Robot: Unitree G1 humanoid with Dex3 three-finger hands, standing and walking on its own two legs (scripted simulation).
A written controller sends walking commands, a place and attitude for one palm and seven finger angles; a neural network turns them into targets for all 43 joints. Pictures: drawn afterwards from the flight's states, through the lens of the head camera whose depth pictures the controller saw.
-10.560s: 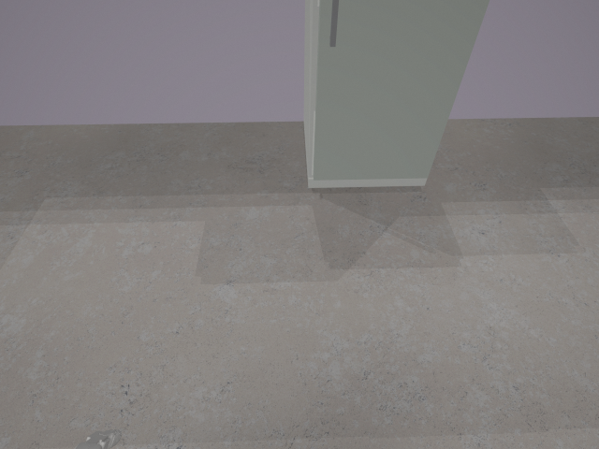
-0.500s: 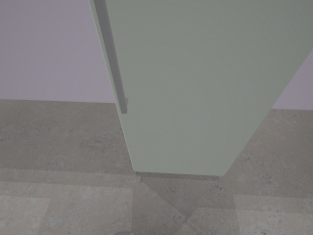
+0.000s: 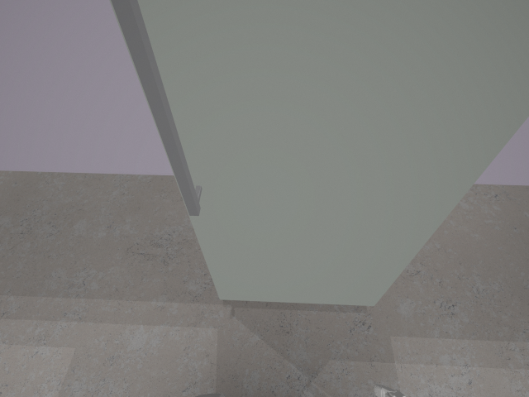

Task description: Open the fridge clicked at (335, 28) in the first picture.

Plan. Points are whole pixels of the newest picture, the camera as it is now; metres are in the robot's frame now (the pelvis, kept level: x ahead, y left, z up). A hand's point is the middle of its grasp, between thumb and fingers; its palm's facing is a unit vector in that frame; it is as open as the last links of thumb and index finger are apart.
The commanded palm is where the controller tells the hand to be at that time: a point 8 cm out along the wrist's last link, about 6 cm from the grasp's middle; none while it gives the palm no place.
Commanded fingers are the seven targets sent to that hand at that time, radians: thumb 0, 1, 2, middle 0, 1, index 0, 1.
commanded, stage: come to a stop and stand still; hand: left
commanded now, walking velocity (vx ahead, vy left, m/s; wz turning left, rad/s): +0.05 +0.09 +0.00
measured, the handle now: (163, 97) +0.44 +0.18 +0.21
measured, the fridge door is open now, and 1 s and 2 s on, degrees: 0 0 0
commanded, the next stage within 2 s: look again from close up in 1.14 s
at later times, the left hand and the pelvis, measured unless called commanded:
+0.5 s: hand out of the picture -0.04 +0.19 -0.17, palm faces +0.12 -0.97 -0.19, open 7.3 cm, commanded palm none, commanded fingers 0.00 0.90 0.90 -0.20 -0.30 -0.20 -0.30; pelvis -0.05 +0.00 +0.00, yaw +2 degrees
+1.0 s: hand out of the picture -0.08 +0.16 -0.17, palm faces +0.08 -0.99 -0.13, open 7.4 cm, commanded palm none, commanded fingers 0.00 0.90 0.90 -0.20 -0.30 -0.20 -0.30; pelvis -0.04 +0.02 +0.01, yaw +1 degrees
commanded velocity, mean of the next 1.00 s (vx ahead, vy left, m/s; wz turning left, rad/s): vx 0.02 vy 0.04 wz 0.00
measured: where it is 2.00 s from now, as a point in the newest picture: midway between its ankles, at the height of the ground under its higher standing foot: outside the picture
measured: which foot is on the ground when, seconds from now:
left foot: down 0.00-0.04, up 0.06-0.42, down 0.44-1.00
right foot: down 0.00-1.00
